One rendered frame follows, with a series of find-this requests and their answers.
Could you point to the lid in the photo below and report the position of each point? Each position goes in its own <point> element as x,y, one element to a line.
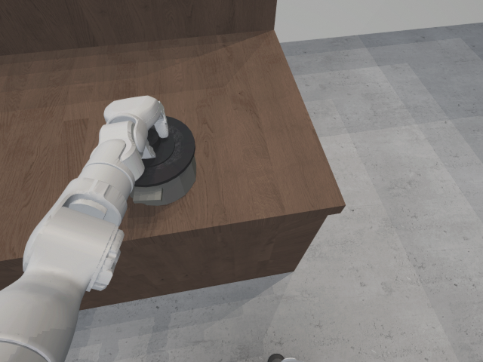
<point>173,156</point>

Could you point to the pot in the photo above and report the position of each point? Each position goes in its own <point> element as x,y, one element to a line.
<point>168,192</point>

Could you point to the table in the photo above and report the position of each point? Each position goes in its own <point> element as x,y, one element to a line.
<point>263,183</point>

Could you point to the left robot hand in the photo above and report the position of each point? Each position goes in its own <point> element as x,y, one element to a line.
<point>148,109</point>

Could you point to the knob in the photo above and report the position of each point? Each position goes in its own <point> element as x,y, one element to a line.
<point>153,138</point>

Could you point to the robot left forearm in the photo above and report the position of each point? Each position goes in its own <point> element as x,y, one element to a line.
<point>102,188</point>

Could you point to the left robot upper arm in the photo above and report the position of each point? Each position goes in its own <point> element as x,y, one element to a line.
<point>39,312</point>

